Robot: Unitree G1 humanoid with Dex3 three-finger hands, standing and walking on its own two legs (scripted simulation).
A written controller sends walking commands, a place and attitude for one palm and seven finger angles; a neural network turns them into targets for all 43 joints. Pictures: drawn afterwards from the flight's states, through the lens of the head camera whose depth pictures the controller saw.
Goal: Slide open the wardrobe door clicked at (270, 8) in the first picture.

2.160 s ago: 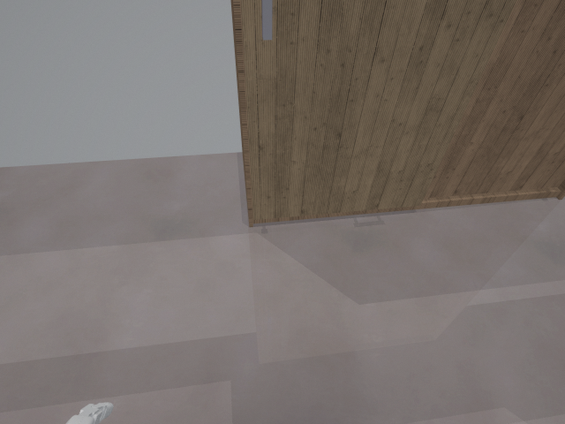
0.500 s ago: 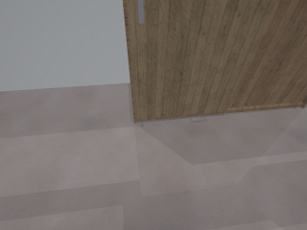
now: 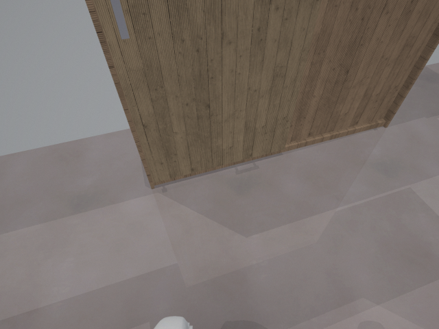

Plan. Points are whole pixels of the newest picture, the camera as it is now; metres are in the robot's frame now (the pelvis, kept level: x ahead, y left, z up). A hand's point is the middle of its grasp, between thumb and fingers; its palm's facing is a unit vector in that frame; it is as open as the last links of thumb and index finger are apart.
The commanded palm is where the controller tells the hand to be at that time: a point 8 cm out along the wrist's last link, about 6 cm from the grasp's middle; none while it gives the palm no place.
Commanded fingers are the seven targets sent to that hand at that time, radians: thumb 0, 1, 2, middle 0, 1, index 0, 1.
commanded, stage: walk to a spot facing it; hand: left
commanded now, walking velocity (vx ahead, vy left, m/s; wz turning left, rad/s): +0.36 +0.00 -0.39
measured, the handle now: out of the picture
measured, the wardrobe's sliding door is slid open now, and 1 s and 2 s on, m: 0.00 0.00 0.00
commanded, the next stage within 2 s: turn to face it in 0.56 s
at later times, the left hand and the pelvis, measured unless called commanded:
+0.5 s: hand (128, 277) +0.25 +0.25 -0.19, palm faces -0.16 -0.97 -0.20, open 7.4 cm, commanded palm none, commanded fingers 0.00 0.90 0.90 -0.20 -0.30 -0.20 -0.30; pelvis +0.21 +0.05 -0.01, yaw -17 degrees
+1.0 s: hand (196, 204) +0.45 +0.12 -0.16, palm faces -0.35 -0.92 -0.15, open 7.4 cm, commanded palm none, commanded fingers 0.00 0.90 0.90 -0.20 -0.30 -0.20 -0.30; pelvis +0.28 +0.02 +0.00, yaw -17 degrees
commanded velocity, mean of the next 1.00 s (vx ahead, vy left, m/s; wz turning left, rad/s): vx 0.10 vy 0.00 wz -0.10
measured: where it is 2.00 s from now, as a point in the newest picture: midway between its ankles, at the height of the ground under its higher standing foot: outside the picture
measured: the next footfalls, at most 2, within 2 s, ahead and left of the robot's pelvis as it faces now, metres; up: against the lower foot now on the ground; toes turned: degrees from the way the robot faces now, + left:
left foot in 0.36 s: +0.32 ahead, +0.13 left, +0.00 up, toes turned -5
right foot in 0.84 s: +0.32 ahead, -0.13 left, +0.00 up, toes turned -29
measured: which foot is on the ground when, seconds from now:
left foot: up 0.00-0.34, down 0.36-0.86, up 0.88-1.00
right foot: down 0.00-0.36, up 0.38-0.82, down 0.84-1.00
